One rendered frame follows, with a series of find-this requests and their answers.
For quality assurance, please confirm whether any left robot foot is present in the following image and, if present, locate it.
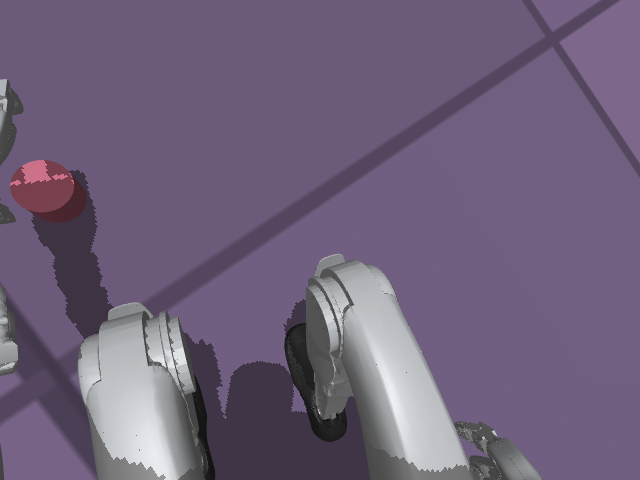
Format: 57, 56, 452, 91
192, 375, 215, 480

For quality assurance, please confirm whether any tin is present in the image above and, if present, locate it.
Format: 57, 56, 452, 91
10, 160, 87, 223

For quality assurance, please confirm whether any left robot hand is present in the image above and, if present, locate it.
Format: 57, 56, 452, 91
0, 79, 23, 224

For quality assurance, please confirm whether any right robot hand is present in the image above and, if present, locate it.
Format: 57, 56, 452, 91
454, 421, 542, 480

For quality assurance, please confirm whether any right robot foot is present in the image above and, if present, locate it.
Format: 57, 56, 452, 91
284, 323, 347, 442

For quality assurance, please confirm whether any left robot arm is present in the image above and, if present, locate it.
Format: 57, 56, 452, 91
0, 286, 18, 480

